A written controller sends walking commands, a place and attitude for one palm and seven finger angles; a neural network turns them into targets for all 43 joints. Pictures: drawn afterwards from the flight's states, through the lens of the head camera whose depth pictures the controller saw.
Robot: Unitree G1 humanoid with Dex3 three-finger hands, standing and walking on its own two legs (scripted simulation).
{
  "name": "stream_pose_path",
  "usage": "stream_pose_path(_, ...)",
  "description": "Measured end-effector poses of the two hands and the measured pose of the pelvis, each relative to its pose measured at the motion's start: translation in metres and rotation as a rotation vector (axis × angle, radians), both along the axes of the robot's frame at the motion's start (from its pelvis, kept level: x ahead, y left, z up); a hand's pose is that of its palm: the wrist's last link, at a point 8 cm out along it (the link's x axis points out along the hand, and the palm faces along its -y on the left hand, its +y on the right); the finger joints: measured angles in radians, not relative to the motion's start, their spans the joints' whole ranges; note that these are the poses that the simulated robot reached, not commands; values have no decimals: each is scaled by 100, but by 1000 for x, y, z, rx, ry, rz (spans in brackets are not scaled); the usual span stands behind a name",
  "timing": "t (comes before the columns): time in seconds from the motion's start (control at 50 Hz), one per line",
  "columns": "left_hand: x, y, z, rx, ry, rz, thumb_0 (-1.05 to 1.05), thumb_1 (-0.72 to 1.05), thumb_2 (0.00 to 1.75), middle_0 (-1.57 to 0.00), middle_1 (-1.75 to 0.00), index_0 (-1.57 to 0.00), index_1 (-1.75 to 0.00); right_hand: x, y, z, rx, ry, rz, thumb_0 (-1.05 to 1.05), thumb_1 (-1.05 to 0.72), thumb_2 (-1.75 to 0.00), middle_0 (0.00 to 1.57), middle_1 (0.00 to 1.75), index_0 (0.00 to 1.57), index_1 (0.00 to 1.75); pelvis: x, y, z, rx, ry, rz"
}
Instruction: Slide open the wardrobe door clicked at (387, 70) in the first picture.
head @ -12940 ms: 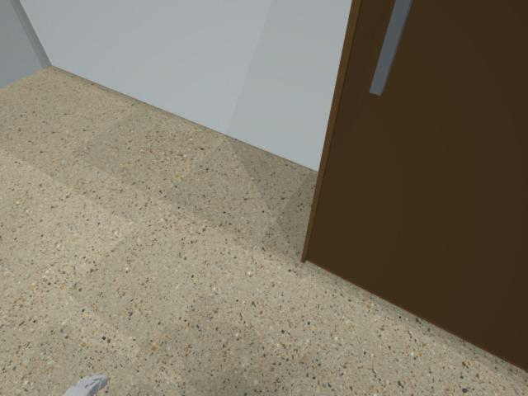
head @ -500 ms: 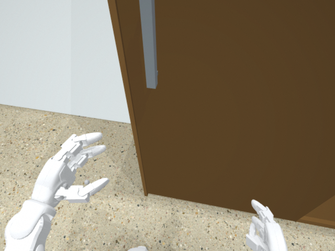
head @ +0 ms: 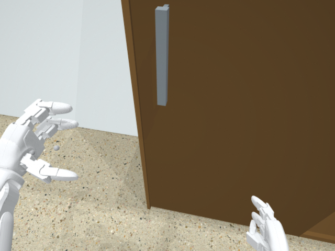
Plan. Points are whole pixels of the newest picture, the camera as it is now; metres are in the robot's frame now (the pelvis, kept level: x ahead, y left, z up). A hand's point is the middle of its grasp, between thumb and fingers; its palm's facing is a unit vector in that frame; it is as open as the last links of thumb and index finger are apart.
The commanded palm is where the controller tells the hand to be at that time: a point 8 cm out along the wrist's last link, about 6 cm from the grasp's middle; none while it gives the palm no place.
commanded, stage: raise the hand with hooked fingers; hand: left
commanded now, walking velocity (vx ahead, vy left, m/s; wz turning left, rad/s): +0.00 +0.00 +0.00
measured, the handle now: (164, 59) +0.50 +0.07 +0.24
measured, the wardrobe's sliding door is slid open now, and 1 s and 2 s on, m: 0.00 0.00 0.00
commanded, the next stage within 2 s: move the hooked fingers beside the handle in 0.92 s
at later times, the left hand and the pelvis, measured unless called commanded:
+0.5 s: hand (14, 97) +0.26 +0.29 +0.28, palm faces +0.08 -0.98 -0.19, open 13.9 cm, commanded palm +0.22 +0.31 +0.27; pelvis -0.01 -0.01 +0.01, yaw +2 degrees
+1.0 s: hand (48, 106) +0.28 +0.25 +0.25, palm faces -0.05 -0.98 -0.20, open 14.0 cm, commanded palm +0.24 +0.31 +0.27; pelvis +0.01 -0.01 +0.00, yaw +1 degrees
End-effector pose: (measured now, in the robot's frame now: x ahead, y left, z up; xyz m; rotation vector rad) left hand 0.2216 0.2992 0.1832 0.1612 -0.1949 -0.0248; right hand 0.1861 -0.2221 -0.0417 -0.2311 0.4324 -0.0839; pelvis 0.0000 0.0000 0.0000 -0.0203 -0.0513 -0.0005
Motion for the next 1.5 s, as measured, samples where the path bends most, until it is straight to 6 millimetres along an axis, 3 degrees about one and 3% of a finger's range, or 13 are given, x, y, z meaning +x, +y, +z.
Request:
stream_pose_path(0.08, 2, 15, 28, -10, -48, 25, 0, -37, 36, -30, -111, -30, -112, 11, 14, 5, 33, -18, 46, 1, -90, -90, 20, 30, 20, 30, -1, -1, 2, 1, -15, 6)
stream_pose_path(0.24, 8, 19, 29, -1, 123, 22, -1, -47, 31, -30, -118, -30, -118, 11, 25, -3, 67, 36, 92, 1, -90, -90, 21, 30, 21, 30, -9, -4, 4, 3, -22, 18)
stream_pose_path(0.44, 6, 36, 104, 40, -55, 73, -1, -50, 30, -31, -119, -31, -120, 3, 12, -10, 68, 76, 92, 1, -90, -90, 21, 30, 21, 30, -8, -13, 6, 5, -35, 26)
stream_pose_path(0.52, 19, 40, 95, 24, 57, 88, -1, -50, 30, -31, -120, -31, -120, -1, -1, -15, 68, 95, 72, 1, -90, -90, 21, 30, 21, 30, -11, -15, 5, 6, -19, 26)
stream_pose_path(0.64, 30, 11, 60, 6, 143, -40, -1, -50, 30, -30, -120, -30, -120, -3, -18, -14, 53, 95, 30, 1, -90, -90, 21, 30, 20, 30, -8, -15, 3, 8, -13, 8)
stream_pose_path(0.8, 27, 20, 89, -16, -46, 21, -1, -50, 30, -31, -120, -31, -120, 6, -18, -3, 44, 51, 25, 1, -90, -90, 20, 30, 20, 30, 3, -19, 4, 11, -26, 2)
stream_pose_path(0.96, 41, 18, 73, 23, 132, 27, -1, -50, 30, -30, -120, -30, -120, 18, -8, -11, 71, 78, 49, 1, -90, -90, 20, 30, 20, 30, 3, -14, 4, 13, -4, 13)
stream_pose_path(1.04, 38, 4, 76, 42, 70, -50, -1, -50, 30, -31, -120, -31, -120, 22, -1, -9, 82, 69, 56, 1, -90, -90, 20, 30, 20, 30, 8, -14, 5, 16, -3, 7)
stream_pose_path(1.14, 36, 16, 91, -10, -23, -9, -1, -50, 30, -31, -120, -31, -120, 27, 5, -6, 86, 63, 76, 1, -90, -90, 20, 30, 20, 30, 13, -15, 5, 16, -9, 11)
stream_pose_path(1.22, 48, 24, 81, -39, 68, 48, -1, -50, 30, -31, -120, -31, -120, 29, 5, -9, 83, 80, 83, 1, -90, -90, 21, 30, 20, 30, 11, -15, 4, 16, -5, 21)
stream_pose_path(1.32, 65, -3, 64, 5, 141, -18, -1, -50, 30, -30, -120, -30, -120, 28, 2, -12, 75, 95, 71, 1, -90, -90, 21, 30, 20, 30, 8, -13, 5, 15, 1, 25)
stream_pose_path(1.4, 76, -24, 73, -12, 49, -89, -1, -50, 30, -31, -120, -31, -120, 25, 0, -12, 71, 97, 52, 1, -90, -90, 20, 30, 20, 30, 10, -14, 5, 18, 2, 16)
stream_pose_path(1.5, 91, -7, 84, -72, 33, -7, -1, -50, 30, -31, -120, -31, -120, 18, -7, -12, 80, 114, 17, 1, -90, -90, 21, 30, 20, 30, 15, -18, 5, 21, 7, 1)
